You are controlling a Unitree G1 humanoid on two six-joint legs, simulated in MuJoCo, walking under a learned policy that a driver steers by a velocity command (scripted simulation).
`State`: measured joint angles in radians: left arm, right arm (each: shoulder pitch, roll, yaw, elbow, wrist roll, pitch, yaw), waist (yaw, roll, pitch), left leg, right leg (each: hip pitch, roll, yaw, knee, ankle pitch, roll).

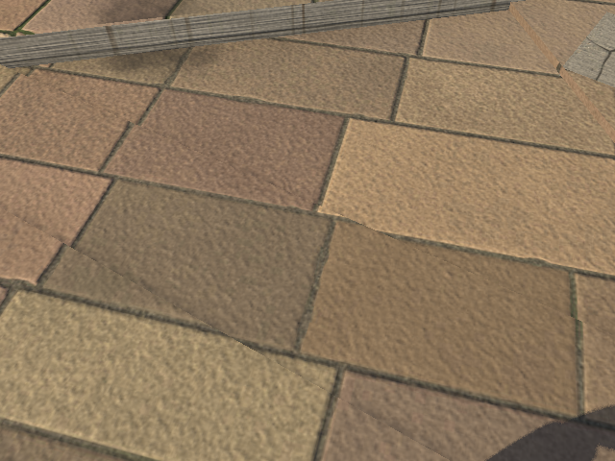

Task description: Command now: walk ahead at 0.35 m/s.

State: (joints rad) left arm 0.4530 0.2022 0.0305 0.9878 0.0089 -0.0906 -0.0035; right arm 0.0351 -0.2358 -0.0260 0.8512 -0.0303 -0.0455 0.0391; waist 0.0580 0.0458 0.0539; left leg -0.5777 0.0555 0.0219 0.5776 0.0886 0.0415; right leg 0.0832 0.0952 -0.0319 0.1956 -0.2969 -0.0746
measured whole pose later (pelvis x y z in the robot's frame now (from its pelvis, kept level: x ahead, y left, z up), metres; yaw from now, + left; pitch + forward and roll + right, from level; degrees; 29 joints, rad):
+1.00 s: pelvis +0.13 +0.01 -0.03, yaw -3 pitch +0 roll +0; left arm 0.14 0.22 0.04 0.91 0.03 0.02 0.06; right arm 0.27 -0.22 -0.07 0.93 -0.02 0.06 -0.01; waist -0.02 0.01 0.06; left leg -0.36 0.02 0.05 0.89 -0.48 0.00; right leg -0.22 -0.05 -0.19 0.48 -0.25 -0.04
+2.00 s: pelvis +0.40 +0.03 -0.03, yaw +17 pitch +1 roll -1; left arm 0.44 0.18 0.02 1.00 0.01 -0.08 0.00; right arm 0.09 -0.24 -0.03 0.87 -0.03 -0.04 0.03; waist 0.05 0.05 0.07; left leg -0.58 0.01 0.03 0.73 -0.12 0.03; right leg 0.01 0.07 -0.01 0.25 -0.27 -0.06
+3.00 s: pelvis +0.65 +0.12 -0.05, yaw +17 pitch +2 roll -1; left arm 0.50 0.19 0.04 1.10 0.03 -0.09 0.01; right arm -0.02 -0.22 -0.03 0.89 -0.03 -0.04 0.03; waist 0.08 0.02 0.04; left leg -0.48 0.02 0.07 0.54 -0.11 0.07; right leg 0.16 0.02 -0.04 0.21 -0.40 -0.01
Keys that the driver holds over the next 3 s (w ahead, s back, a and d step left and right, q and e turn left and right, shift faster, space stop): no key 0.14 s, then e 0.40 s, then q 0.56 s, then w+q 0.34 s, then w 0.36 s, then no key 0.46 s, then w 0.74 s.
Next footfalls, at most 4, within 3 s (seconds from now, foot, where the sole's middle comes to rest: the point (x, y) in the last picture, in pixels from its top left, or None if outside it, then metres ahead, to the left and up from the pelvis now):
0.12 left None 0.23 0.09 -0.81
0.68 right None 0.17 -0.10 -0.81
1.04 left None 0.13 0.12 -0.78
1.68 right None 0.37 -0.06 -0.81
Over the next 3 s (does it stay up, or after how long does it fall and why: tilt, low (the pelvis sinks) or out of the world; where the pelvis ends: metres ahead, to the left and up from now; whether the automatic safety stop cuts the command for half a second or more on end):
stays up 0.65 0.12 -0.05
